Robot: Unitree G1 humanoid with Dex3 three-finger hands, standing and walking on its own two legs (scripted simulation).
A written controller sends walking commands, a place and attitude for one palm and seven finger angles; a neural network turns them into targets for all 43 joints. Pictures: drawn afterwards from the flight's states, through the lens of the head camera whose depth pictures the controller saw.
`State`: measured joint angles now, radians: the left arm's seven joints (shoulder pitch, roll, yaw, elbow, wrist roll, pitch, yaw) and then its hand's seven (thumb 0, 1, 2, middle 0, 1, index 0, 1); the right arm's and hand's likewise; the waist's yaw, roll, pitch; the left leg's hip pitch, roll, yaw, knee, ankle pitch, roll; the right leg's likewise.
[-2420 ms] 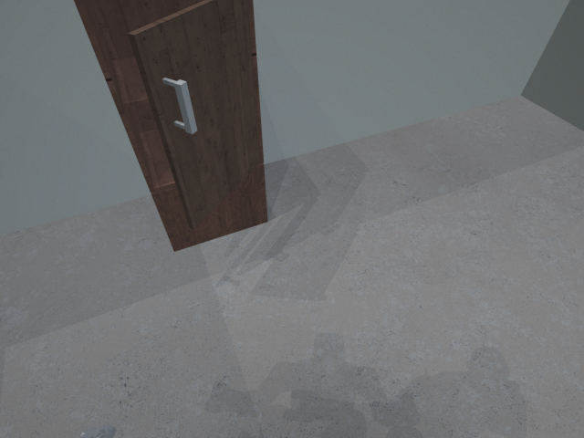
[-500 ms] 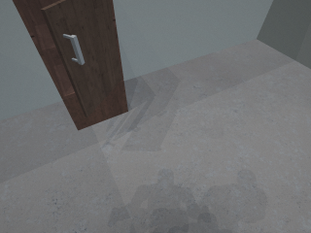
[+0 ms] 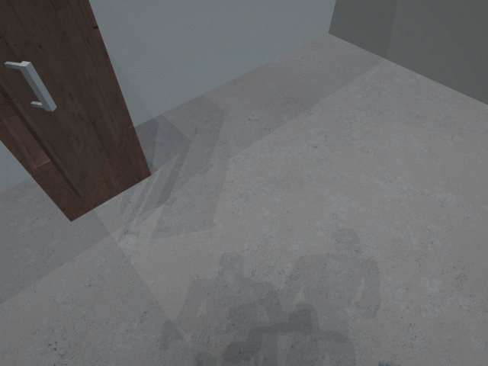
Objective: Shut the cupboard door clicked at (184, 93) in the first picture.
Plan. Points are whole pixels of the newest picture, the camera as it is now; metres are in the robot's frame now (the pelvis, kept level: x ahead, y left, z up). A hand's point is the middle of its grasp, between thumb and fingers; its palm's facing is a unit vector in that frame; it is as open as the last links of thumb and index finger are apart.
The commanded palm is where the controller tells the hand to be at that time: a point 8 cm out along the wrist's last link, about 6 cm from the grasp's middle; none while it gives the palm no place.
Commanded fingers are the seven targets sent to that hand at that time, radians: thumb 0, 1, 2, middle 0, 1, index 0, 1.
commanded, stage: walk around to get in front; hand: left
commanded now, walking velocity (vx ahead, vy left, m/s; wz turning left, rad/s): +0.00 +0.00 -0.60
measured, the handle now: (31, 86) +0.67 +0.61 +0.03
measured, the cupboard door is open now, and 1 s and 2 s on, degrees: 37 37 37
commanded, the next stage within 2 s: none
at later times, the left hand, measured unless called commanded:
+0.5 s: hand (165, 353) +0.16 +0.17 -0.16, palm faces -0.32 -0.91 -0.26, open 7.4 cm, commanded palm none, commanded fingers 0.00 0.90 0.90 -0.20 -0.30 -0.20 -0.30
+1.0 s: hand (160, 345) +0.17 +0.18 -0.17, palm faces -0.53 -0.83 -0.18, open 7.4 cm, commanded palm none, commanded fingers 0.00 0.90 0.90 -0.20 -0.30 -0.20 -0.30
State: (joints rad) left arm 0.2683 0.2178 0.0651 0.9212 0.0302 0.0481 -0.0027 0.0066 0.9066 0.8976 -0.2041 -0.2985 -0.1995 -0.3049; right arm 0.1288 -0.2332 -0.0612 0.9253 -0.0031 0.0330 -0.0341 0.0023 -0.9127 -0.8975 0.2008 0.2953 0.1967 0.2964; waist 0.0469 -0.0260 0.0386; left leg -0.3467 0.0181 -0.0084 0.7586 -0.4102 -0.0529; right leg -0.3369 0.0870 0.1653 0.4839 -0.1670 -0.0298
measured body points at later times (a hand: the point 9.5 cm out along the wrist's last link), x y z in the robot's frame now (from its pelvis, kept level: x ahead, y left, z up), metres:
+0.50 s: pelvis -0.02 +0.01 -0.02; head +0.01 -0.02 +0.43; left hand +0.17 +0.21 -0.14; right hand -0.08 -0.26 -0.17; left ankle -0.02 +0.14 -0.72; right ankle -0.05 -0.11 -0.74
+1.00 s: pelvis -0.01 +0.05 +0.00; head +0.03 +0.07 +0.45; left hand +0.20 +0.23 -0.16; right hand -0.10 -0.19 -0.12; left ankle +0.05 +0.12 -0.74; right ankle -0.11 -0.06 -0.65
